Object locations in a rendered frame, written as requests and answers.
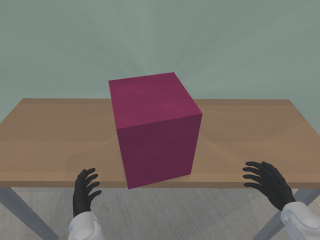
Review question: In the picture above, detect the left robot hand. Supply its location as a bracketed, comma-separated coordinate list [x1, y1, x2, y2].
[73, 168, 102, 218]

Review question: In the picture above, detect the carton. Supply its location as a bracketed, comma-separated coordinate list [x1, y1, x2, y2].
[108, 72, 203, 190]

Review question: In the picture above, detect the robot left forearm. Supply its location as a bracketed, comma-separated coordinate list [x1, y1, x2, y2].
[68, 211, 106, 240]

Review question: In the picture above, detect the robot right forearm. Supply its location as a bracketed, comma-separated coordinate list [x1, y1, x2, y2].
[280, 201, 320, 240]

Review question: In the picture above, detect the right robot hand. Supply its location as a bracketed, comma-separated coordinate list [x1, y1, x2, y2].
[242, 161, 296, 211]

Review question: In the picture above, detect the table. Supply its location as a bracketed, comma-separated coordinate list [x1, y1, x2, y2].
[0, 98, 320, 240]

